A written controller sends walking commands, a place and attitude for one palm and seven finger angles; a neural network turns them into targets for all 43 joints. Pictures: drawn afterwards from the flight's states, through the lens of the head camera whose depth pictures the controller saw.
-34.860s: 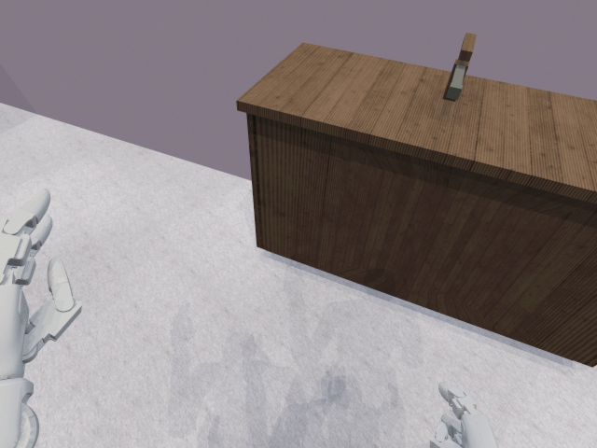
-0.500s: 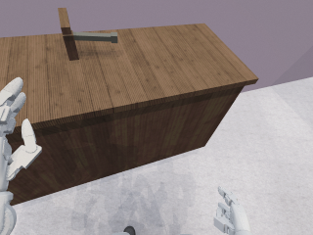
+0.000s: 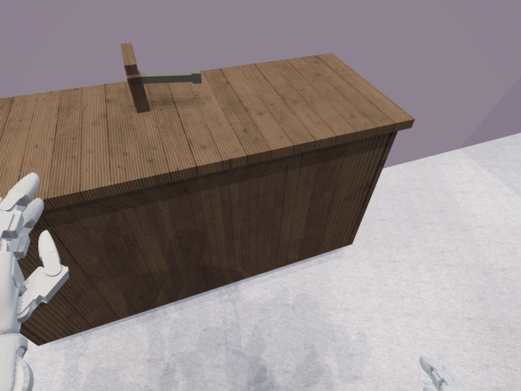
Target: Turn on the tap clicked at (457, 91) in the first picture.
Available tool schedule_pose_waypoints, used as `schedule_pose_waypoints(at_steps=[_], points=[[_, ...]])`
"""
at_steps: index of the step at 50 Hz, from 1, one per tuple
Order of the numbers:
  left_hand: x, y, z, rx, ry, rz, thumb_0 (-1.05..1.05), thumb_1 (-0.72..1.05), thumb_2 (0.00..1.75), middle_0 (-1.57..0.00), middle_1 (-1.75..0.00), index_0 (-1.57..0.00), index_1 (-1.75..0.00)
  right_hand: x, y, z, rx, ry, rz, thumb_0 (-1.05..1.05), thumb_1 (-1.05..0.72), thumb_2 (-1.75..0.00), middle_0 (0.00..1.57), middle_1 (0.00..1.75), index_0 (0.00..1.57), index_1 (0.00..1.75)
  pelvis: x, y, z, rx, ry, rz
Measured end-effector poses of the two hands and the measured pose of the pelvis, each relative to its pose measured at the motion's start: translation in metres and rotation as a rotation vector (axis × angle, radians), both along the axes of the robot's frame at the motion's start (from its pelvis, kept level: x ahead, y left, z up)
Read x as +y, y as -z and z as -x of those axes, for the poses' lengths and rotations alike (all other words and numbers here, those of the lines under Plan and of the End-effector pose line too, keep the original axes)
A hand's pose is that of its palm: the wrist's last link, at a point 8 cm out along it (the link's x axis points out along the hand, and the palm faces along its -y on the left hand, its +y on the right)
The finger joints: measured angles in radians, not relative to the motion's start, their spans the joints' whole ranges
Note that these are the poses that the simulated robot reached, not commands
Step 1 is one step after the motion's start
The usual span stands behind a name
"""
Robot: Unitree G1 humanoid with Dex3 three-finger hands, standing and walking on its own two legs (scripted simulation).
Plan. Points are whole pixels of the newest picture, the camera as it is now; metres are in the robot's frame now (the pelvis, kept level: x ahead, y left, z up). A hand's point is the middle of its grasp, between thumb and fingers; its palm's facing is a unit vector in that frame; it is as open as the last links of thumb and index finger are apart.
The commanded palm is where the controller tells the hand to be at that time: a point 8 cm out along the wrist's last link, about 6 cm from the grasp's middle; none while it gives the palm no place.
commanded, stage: stop stepping back and stand still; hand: left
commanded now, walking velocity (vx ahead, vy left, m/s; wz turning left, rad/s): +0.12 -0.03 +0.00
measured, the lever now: (196, 76) +0.86 +0.19 +0.08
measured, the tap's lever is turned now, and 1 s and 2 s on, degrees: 77 77 77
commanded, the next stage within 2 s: stand and check the lever's angle in 0.48 s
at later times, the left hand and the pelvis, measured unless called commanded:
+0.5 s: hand (37, 275) +0.20 +0.25 +0.18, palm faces +0.44 -0.81 -0.39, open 7.4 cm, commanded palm +0.14 +0.29 +0.18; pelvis -0.01 +0.00 +0.00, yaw +2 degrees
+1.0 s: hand (40, 265) +0.22 +0.25 +0.17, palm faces +0.43 -0.82 -0.39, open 7.4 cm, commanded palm +0.16 +0.29 +0.18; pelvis +0.01 +0.01 +0.01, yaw +2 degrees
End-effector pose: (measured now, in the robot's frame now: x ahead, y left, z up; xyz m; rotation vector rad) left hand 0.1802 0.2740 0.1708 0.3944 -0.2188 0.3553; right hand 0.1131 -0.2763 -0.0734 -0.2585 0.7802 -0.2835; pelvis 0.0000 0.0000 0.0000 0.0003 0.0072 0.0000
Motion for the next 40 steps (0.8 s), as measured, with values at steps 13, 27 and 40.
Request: schedule_pose_waypoints(at_steps=[13, 27, 40], points=[[0.009, -0.017, 0.032, -0.058, -0.05, -0.081, 0.01, 0.89, 0.9, -0.21, -0.3, -0.21, -0.3, 0.045, 0.022, -0.012, -0.008, -0.095, -0.148, 0.01, -0.9, -0.9, 0.2, 0.3, 0.21, 0.3, -0.002, 0.004, 0.015, -0.06, -0.028, 0.021], [0.006, -0.028, 0.016, -0.068, -0.049, -0.131, 0.01, 0.89, 0.9, -0.21, -0.3, -0.21, -0.3, 0.071, 0.01, -0.04, -0.065, -0.177, -0.167, 0.01, -0.9, -0.9, 0.2, 0.3, 0.21, 0.3, -0.003, 0.002, 0.005, -0.041, -0.036, -0.02], [0.008, -0.001, 0.005, 0.095, -0.059, -0.053, 0.01, 0.89, 0.9, -0.22, -0.3, -0.22, -0.3, 0.04, 0.003, -0.063, -0.03, -0.123, -0.089, 0.01, -0.9, -0.9, 0.2, 0.3, 0.21, 0.3, 0.0, -0.005, -0.011, -0.028, -0.037, 0.001]])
